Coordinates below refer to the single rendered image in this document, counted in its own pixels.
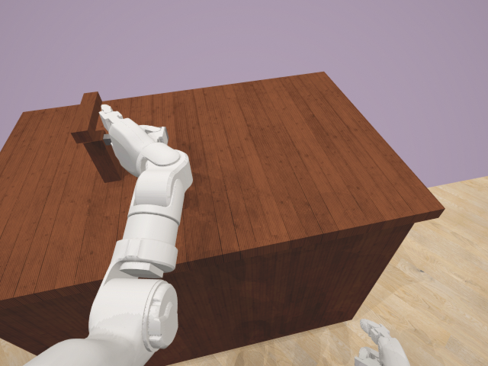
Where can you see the counter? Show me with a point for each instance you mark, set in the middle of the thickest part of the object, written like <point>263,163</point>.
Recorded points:
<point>297,206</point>

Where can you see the left robot upper arm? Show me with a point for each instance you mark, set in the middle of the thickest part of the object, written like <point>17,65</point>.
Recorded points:
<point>130,321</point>

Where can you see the left robot hand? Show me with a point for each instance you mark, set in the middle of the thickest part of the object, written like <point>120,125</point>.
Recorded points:
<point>128,139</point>

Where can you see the right robot hand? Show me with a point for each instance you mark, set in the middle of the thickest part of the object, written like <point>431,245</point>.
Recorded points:
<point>390,351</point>

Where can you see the robot left forearm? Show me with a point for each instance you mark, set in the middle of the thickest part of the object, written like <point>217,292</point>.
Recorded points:
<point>147,249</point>

